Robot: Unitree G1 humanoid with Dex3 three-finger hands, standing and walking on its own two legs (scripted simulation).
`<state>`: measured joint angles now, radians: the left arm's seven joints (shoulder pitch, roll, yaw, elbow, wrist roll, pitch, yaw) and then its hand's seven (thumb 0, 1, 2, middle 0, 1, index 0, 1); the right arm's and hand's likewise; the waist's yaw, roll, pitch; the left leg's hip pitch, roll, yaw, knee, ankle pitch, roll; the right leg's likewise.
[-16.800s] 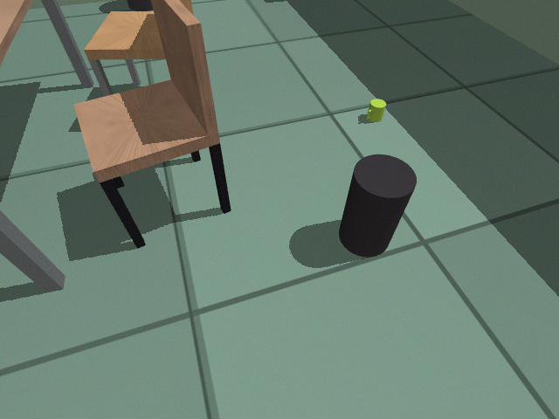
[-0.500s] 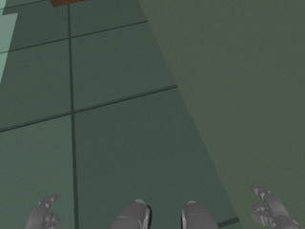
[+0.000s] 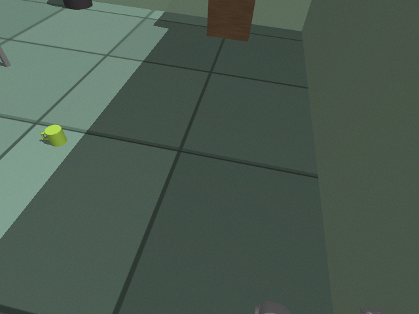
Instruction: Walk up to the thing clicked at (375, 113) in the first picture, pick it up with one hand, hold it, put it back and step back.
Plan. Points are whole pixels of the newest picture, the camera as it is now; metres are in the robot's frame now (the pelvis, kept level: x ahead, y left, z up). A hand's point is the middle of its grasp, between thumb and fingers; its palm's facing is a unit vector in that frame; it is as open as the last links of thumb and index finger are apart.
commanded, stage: walk up
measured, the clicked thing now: (53, 135) +1.23 +0.95 -0.69
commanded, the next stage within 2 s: none
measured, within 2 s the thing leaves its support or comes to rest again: neither
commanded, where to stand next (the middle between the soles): +0.16 +0.03 m, yaw +29 degrees
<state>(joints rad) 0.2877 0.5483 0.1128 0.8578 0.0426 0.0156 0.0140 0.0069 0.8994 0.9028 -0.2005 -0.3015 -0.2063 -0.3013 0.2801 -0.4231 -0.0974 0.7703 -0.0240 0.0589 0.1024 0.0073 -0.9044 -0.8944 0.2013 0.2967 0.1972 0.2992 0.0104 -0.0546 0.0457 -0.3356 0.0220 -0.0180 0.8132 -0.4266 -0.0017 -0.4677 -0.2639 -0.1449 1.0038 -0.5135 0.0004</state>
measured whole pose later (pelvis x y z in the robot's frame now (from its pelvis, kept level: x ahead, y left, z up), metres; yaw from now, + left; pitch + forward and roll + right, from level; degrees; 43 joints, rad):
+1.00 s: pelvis +0.07 +0.01 +0.01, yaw +26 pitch -1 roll -1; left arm 0.25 0.42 0.05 0.90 0.01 0.04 -0.02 0.00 0.90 0.90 -0.20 -0.30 -0.20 -0.30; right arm 0.18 -0.37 -0.03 0.83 -0.03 -0.02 -0.01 0.01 -0.90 -0.89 0.21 0.30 0.20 0.30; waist 0.01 -0.05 0.10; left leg -0.46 -0.04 -0.04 0.71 -0.24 0.03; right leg -0.33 -0.08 0.00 0.82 -0.54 -0.02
